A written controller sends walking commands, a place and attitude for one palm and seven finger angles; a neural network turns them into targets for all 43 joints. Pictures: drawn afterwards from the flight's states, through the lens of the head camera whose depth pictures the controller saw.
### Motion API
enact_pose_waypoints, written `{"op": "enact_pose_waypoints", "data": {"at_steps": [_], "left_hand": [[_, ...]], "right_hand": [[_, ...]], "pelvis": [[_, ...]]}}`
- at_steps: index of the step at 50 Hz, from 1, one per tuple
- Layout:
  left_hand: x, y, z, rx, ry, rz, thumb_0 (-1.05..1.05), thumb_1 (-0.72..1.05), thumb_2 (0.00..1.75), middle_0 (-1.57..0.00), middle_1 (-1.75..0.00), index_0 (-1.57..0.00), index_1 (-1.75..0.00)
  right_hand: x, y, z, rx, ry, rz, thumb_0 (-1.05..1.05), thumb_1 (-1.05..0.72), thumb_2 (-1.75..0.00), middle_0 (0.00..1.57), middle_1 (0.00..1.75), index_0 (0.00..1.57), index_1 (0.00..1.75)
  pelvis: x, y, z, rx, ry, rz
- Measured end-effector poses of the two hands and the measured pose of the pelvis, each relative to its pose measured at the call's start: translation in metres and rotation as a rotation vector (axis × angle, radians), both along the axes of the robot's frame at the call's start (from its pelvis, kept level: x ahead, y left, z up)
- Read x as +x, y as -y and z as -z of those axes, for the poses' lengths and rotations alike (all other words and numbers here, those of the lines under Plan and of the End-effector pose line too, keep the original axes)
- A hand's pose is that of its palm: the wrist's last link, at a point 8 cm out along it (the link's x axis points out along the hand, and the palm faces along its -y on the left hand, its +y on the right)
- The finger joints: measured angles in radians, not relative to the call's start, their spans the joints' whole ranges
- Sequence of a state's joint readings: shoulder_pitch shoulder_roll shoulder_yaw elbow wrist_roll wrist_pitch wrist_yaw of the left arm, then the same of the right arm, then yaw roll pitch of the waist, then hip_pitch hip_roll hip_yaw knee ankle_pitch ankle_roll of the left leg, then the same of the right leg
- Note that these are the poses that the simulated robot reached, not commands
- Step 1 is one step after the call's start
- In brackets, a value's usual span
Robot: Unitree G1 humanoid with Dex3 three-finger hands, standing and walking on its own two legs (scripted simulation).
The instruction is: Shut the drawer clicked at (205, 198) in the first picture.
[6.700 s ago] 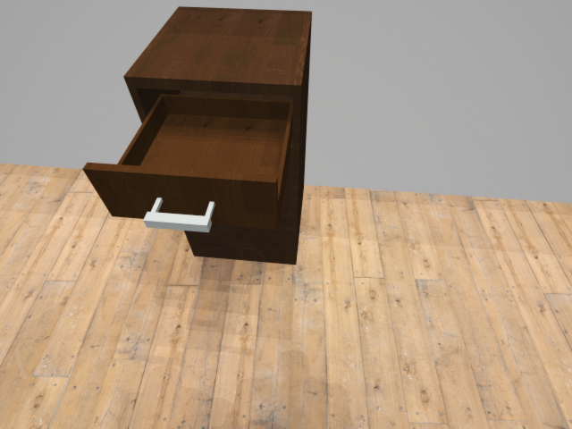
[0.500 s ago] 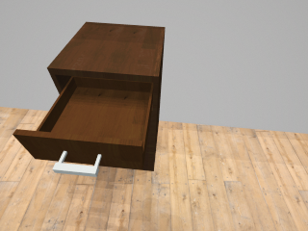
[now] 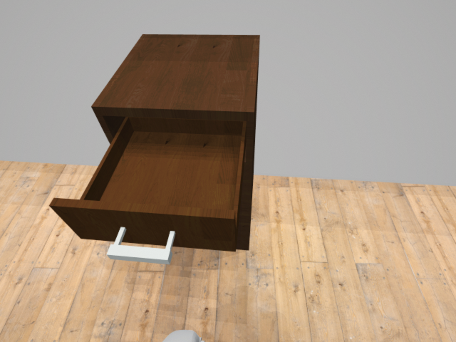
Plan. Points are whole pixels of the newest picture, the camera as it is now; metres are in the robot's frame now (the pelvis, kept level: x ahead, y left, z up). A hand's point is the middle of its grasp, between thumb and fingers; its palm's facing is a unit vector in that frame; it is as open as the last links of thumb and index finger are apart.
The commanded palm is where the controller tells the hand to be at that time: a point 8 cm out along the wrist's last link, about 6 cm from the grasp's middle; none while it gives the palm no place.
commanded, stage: come to a stop and stand still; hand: left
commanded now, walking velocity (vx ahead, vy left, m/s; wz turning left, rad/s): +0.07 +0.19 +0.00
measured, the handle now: (143, 244) +0.31 +0.22 -0.07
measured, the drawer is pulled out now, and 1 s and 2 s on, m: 0.29 0.29 0.28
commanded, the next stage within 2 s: look again from close up in 0.94 s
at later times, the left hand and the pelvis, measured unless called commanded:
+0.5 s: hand out of the picture +0.03 +0.23 -0.18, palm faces +0.00 -0.98 -0.20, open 7.4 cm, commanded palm none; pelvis +0.00 +0.05 -0.01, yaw -1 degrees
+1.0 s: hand out of the picture +0.04 +0.20 -0.17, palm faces +0.01 -0.97 -0.23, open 7.3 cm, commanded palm none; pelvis +0.01 +0.02 +0.00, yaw -1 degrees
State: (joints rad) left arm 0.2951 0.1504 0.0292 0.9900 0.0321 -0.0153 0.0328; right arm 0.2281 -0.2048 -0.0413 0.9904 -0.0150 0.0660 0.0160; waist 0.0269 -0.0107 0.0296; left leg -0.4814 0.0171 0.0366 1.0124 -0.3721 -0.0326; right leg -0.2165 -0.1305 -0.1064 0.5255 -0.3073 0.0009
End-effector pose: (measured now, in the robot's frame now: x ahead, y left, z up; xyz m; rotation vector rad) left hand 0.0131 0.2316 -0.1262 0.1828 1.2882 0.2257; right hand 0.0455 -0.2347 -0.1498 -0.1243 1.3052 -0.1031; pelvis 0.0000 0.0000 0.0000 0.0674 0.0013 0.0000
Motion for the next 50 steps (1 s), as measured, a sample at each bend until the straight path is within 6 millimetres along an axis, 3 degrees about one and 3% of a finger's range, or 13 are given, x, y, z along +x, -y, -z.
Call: {"op": "enact_pose_waypoints", "data": {"at_steps": [5,8,10,14,20,25,29,43,50], "left_hand": [[-0.023,-0.027,0.008,-0.031,-0.072,-0.019,0.01,0.9,0.9,-0.2,-0.3,-0.2,-0.3],[-0.032,-0.052,0.024,-0.045,-0.112,-0.024,0.01,0.9,0.9,-0.2,-0.3,-0.2,-0.3],[-0.034,-0.068,0.036,-0.047,-0.139,-0.028,0.01,0.9,0.9,-0.2,-0.3,-0.2,-0.3],[-0.026,-0.082,0.039,-0.046,-0.134,-0.025,0.01,0.91,0.9,-0.2,-0.3,-0.19,-0.3],[-0.007,-0.071,0.028,-0.08,-0.101,0.012,0.01,0.91,0.9,-0.19,-0.3,-0.19,-0.3],[0.008,-0.052,0.024,-0.067,-0.06,0.051,0.01,0.91,0.9,-0.19,-0.3,-0.19,-0.3],[0.008,-0.038,0.018,-0.029,-0.038,0.078,0.01,0.92,0.9,-0.2,-0.3,-0.19,-0.3],[0.032,-0.024,0.016,-0.032,0.074,0.06,0.01,0.92,0.9,-0.2,-0.3,-0.2,-0.3],[0.023,-0.021,0.011,-0.029,0.027,0.066,0.01,0.93,0.9,-0.2,-0.3,-0.2,-0.3]], "right_hand": [[0.025,-0.017,-0.014,-0.039,0.057,-0.021,0.0,-0.91,-0.9,0.2,0.3,0.19,0.3],[0.036,-0.032,-0.012,-0.077,0.107,-0.027,0.0,-0.91,-0.9,0.2,0.3,0.19,0.3],[0.036,-0.044,-0.008,-0.1,0.121,-0.019,0.0,-0.91,-0.9,0.2,0.3,0.19,0.3],[0.02,-0.07,-0.014,-0.091,0.074,-0.029,0.0,-0.91,-0.9,0.2,0.3,0.19,0.3],[-0.009,-0.072,-0.012,-0.089,0.009,0.019,0.0,-0.94,-0.9,0.21,0.3,0.2,0.3],[-0.036,-0.059,0.004,-0.058,-0.034,0.069,0.0,-0.92,-0.9,0.21,0.3,0.2,0.3],[-0.052,-0.047,0.014,-0.028,-0.061,0.097,0.0,-0.91,-0.9,0.21,0.3,0.2,0.3],[-0.053,-0.051,0.008,-0.003,-0.037,0.059,0.01,-0.92,-0.9,0.2,0.3,0.2,0.3],[-0.051,-0.047,0.005,0.005,-0.065,0.045,0.01,-0.92,-0.9,0.2,0.3,0.2,0.3]], "pelvis": [[0.003,-0.025,0.0,0.002,-0.002,0.005],[0.008,-0.047,0.011,-0.036,0.002,0.016],[0.01,-0.057,0.019,-0.053,0.003,0.003],[0.012,-0.062,0.013,-0.048,0.008,-0.002],[0.007,-0.064,0.006,-0.055,0.002,0.009],[0.0,-0.053,0.011,-0.037,-0.001,0.026],[-0.006,-0.044,0.013,-0.071,0.011,0.023],[0.002,-0.028,0.01,-0.066,0.005,0.007],[0.007,-0.024,0.005,-0.06,-0.004,0.01]]}}
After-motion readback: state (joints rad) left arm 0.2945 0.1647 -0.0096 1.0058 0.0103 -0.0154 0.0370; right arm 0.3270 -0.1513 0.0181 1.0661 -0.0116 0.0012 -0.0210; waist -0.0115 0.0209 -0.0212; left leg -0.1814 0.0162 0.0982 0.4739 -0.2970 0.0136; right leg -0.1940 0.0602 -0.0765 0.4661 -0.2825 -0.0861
